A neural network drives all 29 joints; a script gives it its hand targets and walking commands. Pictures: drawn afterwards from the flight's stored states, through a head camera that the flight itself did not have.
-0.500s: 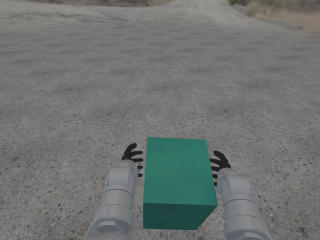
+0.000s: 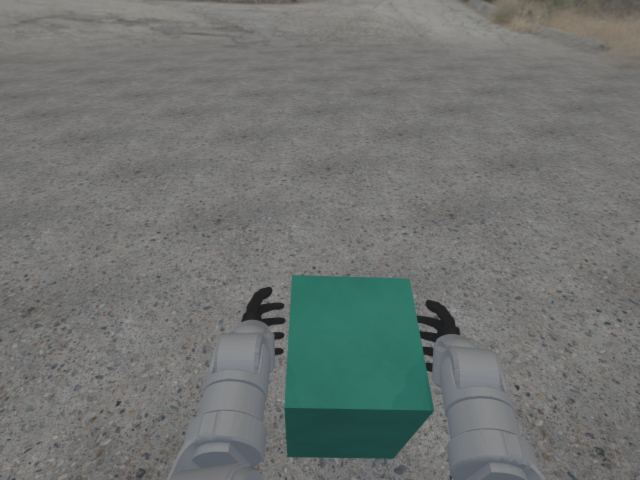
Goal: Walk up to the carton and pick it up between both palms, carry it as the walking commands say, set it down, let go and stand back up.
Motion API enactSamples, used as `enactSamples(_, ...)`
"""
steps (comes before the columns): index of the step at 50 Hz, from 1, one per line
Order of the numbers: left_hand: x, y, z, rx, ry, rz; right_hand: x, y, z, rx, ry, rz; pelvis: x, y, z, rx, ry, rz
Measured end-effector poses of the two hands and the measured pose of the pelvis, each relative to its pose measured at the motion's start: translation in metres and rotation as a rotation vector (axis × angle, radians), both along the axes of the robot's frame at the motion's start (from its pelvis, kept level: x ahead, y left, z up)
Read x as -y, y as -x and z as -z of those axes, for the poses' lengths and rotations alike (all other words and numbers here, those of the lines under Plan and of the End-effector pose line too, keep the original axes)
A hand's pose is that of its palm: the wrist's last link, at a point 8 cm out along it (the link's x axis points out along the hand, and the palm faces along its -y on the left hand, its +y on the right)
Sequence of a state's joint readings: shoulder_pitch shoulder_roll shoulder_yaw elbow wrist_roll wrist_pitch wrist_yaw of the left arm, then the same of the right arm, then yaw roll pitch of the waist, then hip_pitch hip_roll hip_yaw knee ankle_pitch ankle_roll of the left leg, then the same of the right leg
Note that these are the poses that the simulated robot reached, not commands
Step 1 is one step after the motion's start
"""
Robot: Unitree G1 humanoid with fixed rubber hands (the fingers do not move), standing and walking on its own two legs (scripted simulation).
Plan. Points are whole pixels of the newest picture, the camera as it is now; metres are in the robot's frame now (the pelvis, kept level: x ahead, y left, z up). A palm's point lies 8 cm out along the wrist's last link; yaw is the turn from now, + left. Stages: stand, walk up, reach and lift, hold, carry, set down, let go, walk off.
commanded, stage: hold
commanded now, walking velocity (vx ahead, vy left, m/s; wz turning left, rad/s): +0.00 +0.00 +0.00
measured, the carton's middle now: (345, 372) +0.32 +0.00 -0.03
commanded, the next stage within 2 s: carry in 0.08 s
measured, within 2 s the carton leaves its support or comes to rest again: neither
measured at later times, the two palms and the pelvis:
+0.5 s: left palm (302, 272) +0.36 +0.07 +0.13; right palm (479, 285) +0.36 -0.17 +0.12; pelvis +0.00 -0.03 +0.00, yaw -2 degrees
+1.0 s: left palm (356, 261) +0.42 -0.01 +0.10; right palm (524, 280) +0.39 -0.25 +0.11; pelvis +0.02 -0.07 -0.01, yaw -9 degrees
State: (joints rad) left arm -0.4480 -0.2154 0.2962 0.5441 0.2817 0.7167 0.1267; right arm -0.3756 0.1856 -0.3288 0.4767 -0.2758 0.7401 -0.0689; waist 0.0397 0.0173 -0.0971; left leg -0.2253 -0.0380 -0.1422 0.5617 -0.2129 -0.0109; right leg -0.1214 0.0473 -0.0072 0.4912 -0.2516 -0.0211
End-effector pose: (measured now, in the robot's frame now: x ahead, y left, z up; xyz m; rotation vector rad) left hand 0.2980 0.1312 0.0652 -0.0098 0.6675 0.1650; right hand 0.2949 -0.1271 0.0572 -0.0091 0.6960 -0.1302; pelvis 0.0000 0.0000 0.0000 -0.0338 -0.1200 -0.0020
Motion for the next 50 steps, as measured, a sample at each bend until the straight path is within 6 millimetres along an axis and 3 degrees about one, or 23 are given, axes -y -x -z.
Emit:
enactSamples(9, 0.007, -0.006, -0.006, 0.033, -0.087, -0.026, 0.001, -0.003, -0.004, 0.031, 0.011, -0.017, 0.003, 0.003, 0.002, -0.021, -0.017, 0.025)
enactSamples(18, 0.055, -0.021, -0.019, -0.04, -0.166, -0.041, 0.041, -0.011, -0.005, -0.035, 0.024, 0.039, 0.03, 0.0, 0.001, -0.094, -0.069, 0.048)
enactSamples(23, 0.063, -0.047, -0.05, -0.035, -0.194, -0.065, 0.049, -0.049, -0.041, -0.021, 0.013, 0.028, 0.034, -0.003, -0.004, -0.144, -0.091, 0.035)
enactSamples(28, 0.056, -0.086, -0.087, 0.002, -0.23, -0.053, 0.042, -0.094, -0.085, 0.023, 0.052, 0.007, 0.033, -0.004, -0.003, -0.22, -0.09, 0.034)
enactSamples(30, 0.052, -0.098, -0.092, 0.005, -0.231, -0.041, 0.038, -0.105, -0.093, 0.027, 0.08, 0.004, 0.032, -0.006, 0.002, -0.237, -0.077, 0.045)
enactSamples(33, 0.046, -0.101, -0.082, -0.051, -0.201, -0.048, 0.031, -0.109, -0.087, -0.026, 0.105, -0.01, 0.033, -0.01, 0.007, -0.241, -0.075, 0.056)
enactSamples(36, 0.047, -0.097, -0.059, -0.152, -0.174, -0.042, 0.033, -0.099, -0.061, -0.131, 0.098, -0.003, 0.039, -0.017, 0.006, -0.241, -0.069, 0.074)
enactSamples(39, 0.059, -0.096, -0.035, -0.24, -0.171, -0.042, 0.044, -0.088, -0.032, -0.223, 0.083, 0.015, 0.049, -0.022, 0.008, -0.246, -0.064, 0.088)
enactSamples(41, 0.074, -0.105, -0.03, -0.246, -0.175, -0.031, 0.057, -0.09, -0.025, -0.23, 0.09, 0.029, 0.058, -0.021, 0.013, -0.232, -0.069, 0.099)
enactSamples(46, 0.12, -0.119, -0.027, -0.205, -0.148, 0.036, 0.103, -0.09, -0.029, -0.194, 0.074, 0.15, 0.066, -0.017, 0.01, -0.228, -0.059, 0.137)
enactSamples(50, 0.138, -0.125, -0.038, -0.149, -0.131, 0.064, 0.121, -0.094, -0.049, -0.138, 0.061, 0.213, 0.067, -0.015, 0.014, -0.231, -0.041, 0.163)
